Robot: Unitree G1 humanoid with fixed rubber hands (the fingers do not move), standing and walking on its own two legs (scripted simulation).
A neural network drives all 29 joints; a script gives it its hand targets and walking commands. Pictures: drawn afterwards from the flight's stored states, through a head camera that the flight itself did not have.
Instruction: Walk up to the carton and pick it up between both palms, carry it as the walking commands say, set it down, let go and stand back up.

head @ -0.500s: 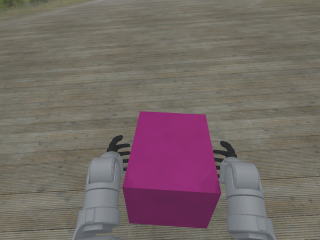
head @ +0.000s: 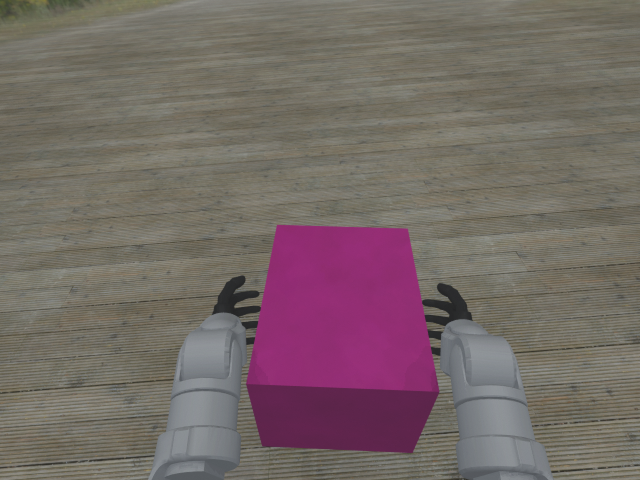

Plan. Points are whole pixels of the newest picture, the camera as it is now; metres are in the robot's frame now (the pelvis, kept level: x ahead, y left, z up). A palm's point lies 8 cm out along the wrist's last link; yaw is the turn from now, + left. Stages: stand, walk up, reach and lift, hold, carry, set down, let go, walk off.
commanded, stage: carry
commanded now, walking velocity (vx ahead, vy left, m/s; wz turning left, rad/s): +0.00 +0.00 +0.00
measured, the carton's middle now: (339, 330) +0.38 +0.00 -0.03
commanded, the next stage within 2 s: hold in 1.58 s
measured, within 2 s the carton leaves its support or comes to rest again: neither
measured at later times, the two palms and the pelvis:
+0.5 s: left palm (221, 343) +0.31 +0.15 +0.04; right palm (450, 349) +0.30 -0.14 +0.03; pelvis +0.00 +0.01 +0.00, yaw +0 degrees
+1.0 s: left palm (221, 323) +0.33 +0.15 +0.07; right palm (452, 333) +0.31 -0.15 +0.05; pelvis +0.00 +0.01 +0.00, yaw +0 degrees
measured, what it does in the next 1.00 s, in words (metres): stands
